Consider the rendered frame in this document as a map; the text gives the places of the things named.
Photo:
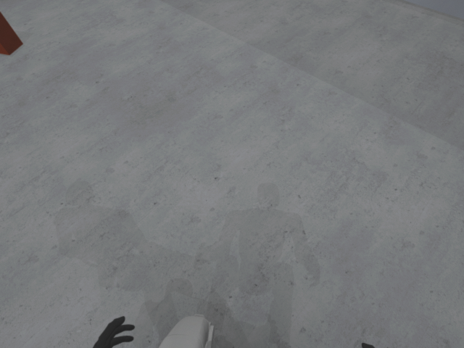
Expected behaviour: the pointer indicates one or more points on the robot left thigh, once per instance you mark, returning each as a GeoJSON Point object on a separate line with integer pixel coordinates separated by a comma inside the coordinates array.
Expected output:
{"type": "Point", "coordinates": [190, 332]}

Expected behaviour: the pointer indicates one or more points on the carton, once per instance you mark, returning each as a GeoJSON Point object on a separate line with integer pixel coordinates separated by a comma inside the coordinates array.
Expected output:
{"type": "Point", "coordinates": [9, 41]}

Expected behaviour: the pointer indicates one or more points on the left robot hand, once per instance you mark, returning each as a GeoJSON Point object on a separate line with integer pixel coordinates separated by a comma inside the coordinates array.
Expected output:
{"type": "Point", "coordinates": [107, 339]}

